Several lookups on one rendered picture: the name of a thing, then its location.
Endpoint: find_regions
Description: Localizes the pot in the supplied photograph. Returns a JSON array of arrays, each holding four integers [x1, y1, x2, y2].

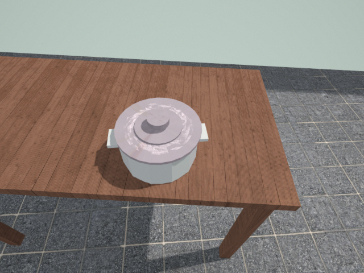
[[107, 123, 209, 184]]

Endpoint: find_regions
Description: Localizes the table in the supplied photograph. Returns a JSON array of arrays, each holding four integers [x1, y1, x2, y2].
[[0, 56, 301, 258]]

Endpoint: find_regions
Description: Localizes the knob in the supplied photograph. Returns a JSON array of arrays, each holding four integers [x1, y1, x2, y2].
[[147, 110, 169, 130]]

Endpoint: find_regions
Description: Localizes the lid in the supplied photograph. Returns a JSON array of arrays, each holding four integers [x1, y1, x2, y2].
[[114, 98, 202, 165]]

